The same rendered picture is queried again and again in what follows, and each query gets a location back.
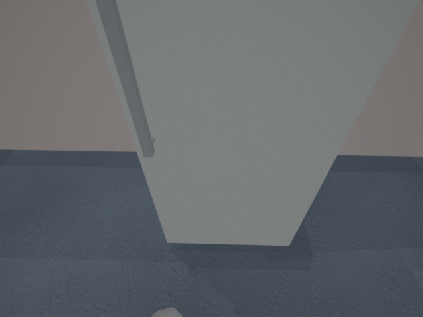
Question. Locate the fridge door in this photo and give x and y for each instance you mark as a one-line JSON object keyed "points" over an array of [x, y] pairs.
{"points": [[249, 103]]}

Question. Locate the handle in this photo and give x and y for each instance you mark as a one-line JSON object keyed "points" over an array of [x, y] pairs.
{"points": [[113, 28]]}

